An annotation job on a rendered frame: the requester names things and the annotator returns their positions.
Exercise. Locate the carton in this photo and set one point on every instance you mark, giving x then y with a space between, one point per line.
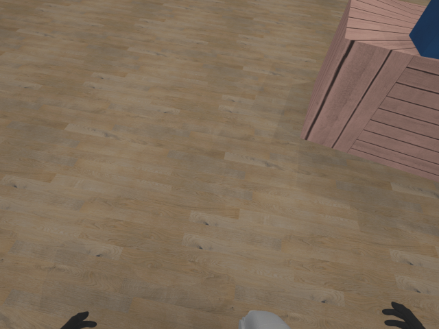
425 34

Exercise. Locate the pedestal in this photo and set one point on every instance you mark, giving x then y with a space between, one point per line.
375 97

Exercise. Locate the robot right hand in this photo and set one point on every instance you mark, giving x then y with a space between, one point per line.
400 311

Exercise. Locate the right robot thigh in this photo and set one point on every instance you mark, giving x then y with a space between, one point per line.
262 320

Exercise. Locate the robot left hand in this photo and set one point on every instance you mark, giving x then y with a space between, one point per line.
76 322

